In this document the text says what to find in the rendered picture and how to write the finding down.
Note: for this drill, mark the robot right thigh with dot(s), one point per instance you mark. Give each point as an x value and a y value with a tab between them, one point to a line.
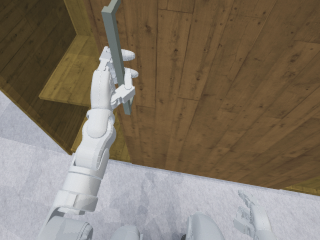
202	227

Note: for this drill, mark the left robot upper arm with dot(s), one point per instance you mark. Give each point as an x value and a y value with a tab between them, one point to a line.
62	228

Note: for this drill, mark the robot thigh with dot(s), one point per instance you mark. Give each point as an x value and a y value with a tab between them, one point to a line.
128	232
202	227

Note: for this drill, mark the wardrobe door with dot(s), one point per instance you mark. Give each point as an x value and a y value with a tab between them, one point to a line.
226	89
313	183

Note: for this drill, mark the robot left hand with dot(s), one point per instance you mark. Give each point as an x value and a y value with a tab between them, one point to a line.
104	80

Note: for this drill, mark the handle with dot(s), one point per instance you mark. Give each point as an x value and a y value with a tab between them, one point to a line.
110	24

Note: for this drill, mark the robot right hand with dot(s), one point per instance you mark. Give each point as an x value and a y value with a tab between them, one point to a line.
249	222

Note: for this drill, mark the right robot forearm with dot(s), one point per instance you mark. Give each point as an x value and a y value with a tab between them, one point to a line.
264	235

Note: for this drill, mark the robot left thigh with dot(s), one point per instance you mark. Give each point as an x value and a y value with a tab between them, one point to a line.
128	232

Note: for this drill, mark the left robot forearm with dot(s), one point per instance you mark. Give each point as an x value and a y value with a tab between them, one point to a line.
79	191

